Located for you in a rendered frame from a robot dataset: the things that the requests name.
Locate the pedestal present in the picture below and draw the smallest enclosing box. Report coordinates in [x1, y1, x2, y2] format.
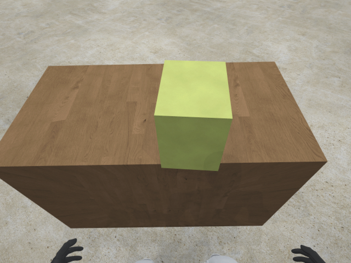
[0, 61, 328, 228]

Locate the carton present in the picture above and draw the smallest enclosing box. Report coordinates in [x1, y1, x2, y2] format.
[154, 60, 233, 171]

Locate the robot left hand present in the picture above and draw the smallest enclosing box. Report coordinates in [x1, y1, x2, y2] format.
[51, 238, 83, 263]

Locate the robot right hand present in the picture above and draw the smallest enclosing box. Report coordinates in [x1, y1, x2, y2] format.
[291, 245, 326, 263]

